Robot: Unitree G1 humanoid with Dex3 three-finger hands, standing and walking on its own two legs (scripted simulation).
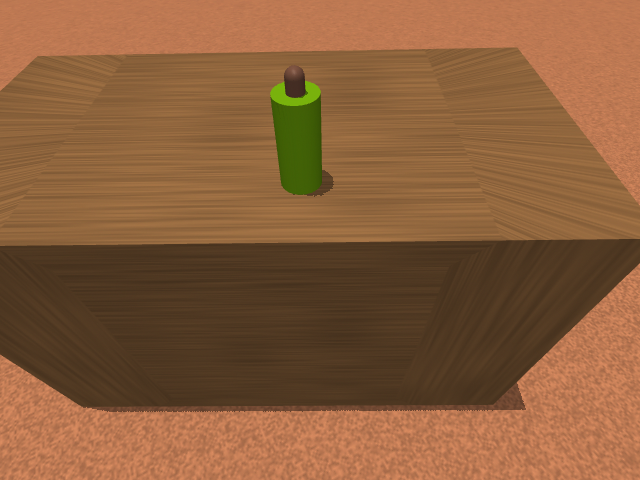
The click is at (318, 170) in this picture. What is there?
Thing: necked bottle
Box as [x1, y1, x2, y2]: [270, 65, 321, 194]
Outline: 292,65 286,69 284,73 284,81 276,85 271,90 270,96 281,184 289,192 296,194 304,194 315,190 321,183 320,91 316,85 304,80 303,72 298,66
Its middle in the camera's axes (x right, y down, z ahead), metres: -0.03 -0.17 +0.61
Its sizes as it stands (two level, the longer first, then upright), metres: 0.074 0.074 0.207
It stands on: a support 0.80 m high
